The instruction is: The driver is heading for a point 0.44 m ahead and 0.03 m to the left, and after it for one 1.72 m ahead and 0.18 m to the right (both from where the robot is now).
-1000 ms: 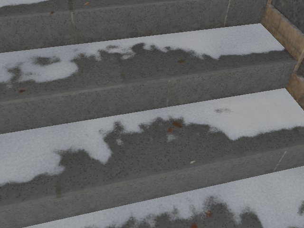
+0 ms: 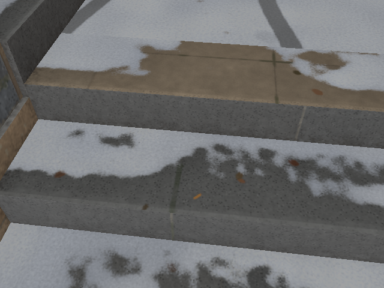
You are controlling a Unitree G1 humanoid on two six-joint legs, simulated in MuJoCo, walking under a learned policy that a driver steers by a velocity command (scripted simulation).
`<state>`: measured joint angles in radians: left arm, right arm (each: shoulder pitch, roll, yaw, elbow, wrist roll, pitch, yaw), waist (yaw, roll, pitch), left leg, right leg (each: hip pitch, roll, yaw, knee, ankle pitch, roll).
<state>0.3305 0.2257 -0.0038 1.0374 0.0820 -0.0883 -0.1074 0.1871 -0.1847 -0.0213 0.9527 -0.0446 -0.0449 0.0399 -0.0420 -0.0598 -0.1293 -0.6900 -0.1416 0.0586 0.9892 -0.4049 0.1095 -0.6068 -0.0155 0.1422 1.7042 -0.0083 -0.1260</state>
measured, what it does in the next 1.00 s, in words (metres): climbs: right foot 0.15 m higher, then left foot 0.15 m higher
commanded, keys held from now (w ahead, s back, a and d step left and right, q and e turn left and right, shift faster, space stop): w+q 0.36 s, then w+e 0.64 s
